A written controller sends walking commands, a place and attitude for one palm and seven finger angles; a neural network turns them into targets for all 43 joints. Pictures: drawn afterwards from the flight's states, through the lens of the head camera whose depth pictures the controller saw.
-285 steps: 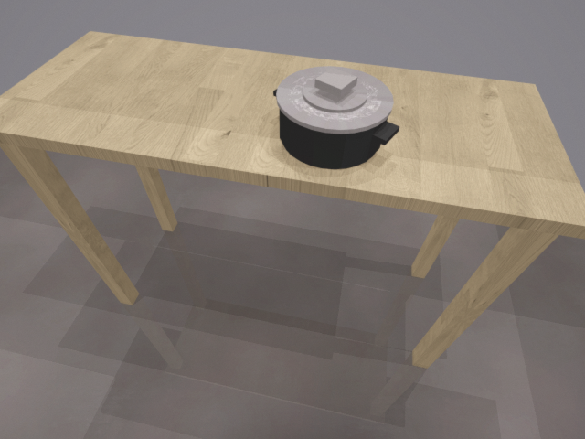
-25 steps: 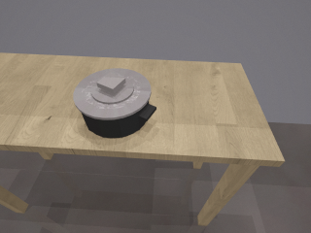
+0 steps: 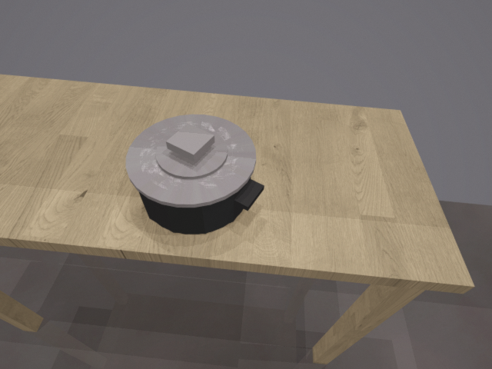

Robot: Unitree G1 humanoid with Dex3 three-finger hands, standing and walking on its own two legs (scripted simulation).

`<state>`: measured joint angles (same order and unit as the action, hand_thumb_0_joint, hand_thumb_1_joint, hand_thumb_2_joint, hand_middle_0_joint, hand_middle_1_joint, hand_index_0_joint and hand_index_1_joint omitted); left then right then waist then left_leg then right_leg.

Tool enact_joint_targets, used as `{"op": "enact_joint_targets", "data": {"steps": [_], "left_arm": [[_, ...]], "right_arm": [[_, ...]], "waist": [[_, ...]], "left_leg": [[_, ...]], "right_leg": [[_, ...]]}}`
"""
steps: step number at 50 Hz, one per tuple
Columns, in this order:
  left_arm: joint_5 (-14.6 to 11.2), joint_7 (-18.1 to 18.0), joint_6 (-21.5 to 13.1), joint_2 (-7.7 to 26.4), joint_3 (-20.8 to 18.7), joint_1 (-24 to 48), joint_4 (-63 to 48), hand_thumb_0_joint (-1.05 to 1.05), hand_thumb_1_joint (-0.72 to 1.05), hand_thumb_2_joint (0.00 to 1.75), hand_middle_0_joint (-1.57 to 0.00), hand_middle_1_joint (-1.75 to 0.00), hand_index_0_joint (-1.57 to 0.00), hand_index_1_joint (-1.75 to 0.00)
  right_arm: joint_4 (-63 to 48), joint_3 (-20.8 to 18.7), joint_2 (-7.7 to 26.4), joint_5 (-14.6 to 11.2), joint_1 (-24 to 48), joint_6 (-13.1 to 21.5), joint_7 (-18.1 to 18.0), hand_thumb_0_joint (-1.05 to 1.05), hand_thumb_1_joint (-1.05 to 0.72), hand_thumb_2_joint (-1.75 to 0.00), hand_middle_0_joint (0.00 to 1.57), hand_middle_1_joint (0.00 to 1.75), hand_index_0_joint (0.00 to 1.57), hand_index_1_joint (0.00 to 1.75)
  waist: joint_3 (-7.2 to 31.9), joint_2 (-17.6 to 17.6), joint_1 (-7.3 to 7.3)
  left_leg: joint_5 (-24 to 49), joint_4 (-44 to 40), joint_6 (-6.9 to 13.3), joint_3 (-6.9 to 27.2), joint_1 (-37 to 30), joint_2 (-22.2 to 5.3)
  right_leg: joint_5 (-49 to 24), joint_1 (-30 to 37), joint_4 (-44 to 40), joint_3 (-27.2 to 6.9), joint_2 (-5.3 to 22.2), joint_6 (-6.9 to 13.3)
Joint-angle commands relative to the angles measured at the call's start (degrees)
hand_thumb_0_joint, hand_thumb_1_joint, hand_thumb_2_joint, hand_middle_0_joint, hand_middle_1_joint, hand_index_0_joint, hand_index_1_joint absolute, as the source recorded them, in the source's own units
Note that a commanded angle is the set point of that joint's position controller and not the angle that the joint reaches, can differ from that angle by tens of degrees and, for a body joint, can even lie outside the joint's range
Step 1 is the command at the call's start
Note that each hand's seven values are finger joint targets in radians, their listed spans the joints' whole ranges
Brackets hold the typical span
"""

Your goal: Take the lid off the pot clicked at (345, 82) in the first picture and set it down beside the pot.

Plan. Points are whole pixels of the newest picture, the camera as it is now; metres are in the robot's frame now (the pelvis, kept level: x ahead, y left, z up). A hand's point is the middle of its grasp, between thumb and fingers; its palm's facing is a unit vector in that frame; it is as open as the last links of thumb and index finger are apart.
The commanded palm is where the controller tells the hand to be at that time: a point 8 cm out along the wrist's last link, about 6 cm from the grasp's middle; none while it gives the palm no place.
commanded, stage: come to a stop and stand still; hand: left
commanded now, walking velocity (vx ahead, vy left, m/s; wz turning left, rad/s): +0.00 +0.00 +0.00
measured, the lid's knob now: (190, 141) +0.42 +0.12 +0.15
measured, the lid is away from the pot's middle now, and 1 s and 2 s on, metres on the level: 0.00 0.00 0.00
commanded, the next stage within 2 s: look again from close up in 0.22 s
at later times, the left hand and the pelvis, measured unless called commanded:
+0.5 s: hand out of the picture +0.02 +0.19 -0.18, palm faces +0.00 -0.98 -0.19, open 7.4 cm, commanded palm none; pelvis +0.01 +0.01 +0.00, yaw +0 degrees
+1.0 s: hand out of the picture +0.00 +0.19 -0.18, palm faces +0.01 -0.99 -0.16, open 7.4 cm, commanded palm none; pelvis +0.01 +0.03 +0.00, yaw +0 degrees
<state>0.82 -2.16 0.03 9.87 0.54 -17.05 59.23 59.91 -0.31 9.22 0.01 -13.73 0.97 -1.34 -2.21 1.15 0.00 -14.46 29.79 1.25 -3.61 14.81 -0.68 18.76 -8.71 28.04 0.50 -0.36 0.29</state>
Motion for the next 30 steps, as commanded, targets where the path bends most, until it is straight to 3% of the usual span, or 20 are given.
{"op": "enact_joint_targets", "data": {"steps": [1, 10, 16, 24, 25, 29, 30], "left_arm": [[-0.17, -0.40, -1.21, 5.67, -1.32, -3.48, -1.93, 0.00, 0.90, 0.90, -0.20, -0.30, -0.20, -0.30], [-0.21, -0.41, -1.37, 5.92, -1.17, -4.09, -1.39, 0.00, 0.90, 0.90, -0.20, -0.30, -0.20, -0.30], [-0.22, -0.49, -1.19, 5.72, -1.16, -4.14, -1.13, 0.00, 0.90, 0.90, -0.20, -0.30, -0.20, -0.30], [-0.29, -0.54, -1.25, 5.46, -0.93, -4.27, -0.43, 0.00, 0.90, 0.90, -0.20, -0.30, -0.20, -0.30], [-0.47, -0.51, -1.28, 5.58, -1.02, -4.60, -0.44, 0.00, 0.90, 0.90, -0.20, -0.30, -0.20, -0.30], [-0.41, -0.59, -1.19, 5.21, -0.88, -4.43, -0.11, 0.00, 0.90, 0.90, -0.20, -0.30, -0.20, -0.30], [-0.51, -0.57, -1.28, 5.43, -0.92, -4.85, -0.05, 0.00, 0.90, 0.90, -0.20, -0.30, -0.20, -0.30]], "right_arm": [[-2.06, -0.86, 5.36, 0.18, -2.41, 1.07, -0.15, 0.00, -0.90, -0.90, 0.20, 0.30, 0.20, 0.30], [-1.60, -0.88, 5.34, 0.10, -1.73, 1.20, -0.14, 0.00, -0.90, -0.90, 0.20, 0.30, 0.20, 0.30], [-1.08, -0.75, 5.46, 0.10, -1.51, 1.12, -0.12, 0.00, -0.90, -0.90, 0.20, 0.30, 0.20, 0.30], [-0.03, -0.60, 5.26, 0.11, -2.56, 1.17, -0.15, 0.00, -0.90, -0.90, 0.20, 0.30, 0.20, 0.30], [0.26, -0.63, 5.05, 0.11, -2.74, 1.25, -0.13, 0.00, -0.90, -0.90, 0.20, 0.30, 0.20, 0.30], [0.85, -0.48, 5.02, 0.06, -3.49, 1.32, -0.23, 0.00, -0.90, -0.90, 0.20, 0.30, 0.20, 0.30], [1.05, -0.51, 4.98, -0.01, -3.38, 1.40, -0.22, 0.00, -0.90, -0.90, 0.20, 0.30, 0.20, 0.30]], "waist": [[-0.27, -2.28, -0.06], [0.68, -0.77, -0.27], [-0.85, -1.42, -0.32], [-0.02, -1.85, -0.13], [0.35, -0.19, -0.46], [0.33, -2.40, -0.12], [0.46, -1.16, -0.43]], "left_leg": [[10.75, -5.30, 1.17, 6.28, -4.08, -5.67], [13.30, -5.80, 1.42, 6.31, -5.80, -5.75], [12.14, -6.55, 1.44, 6.58, -4.90, -5.54], [13.55, -7.15, 1.55, 6.57, -6.02, -5.50], [13.07, -7.06, 1.70, 6.65, -5.82, -5.71], [14.60, -7.63, 1.81, 6.84, -6.43, -5.63], [15.00, -7.34, 1.93, 6.83, -6.42, -5.83]], "right_leg": [[-11.85, -3.90, -5.62, -4.53, 5.59, 1.83], [-14.08, -2.45, -6.29, -4.34, 5.98, 1.50], [-12.38, -2.31, -6.83, -4.04, 6.18, 1.37], [-12.90, -1.73, -6.93, -3.97, 6.35, 1.25], [-12.65, -1.01, -7.14, -3.70, 6.17, 1.18], [-12.40, -1.30, -6.89, -3.70, 6.19, 1.14], [-12.69, -0.83, -7.15, -3.50, 6.14, 1.03]]}}
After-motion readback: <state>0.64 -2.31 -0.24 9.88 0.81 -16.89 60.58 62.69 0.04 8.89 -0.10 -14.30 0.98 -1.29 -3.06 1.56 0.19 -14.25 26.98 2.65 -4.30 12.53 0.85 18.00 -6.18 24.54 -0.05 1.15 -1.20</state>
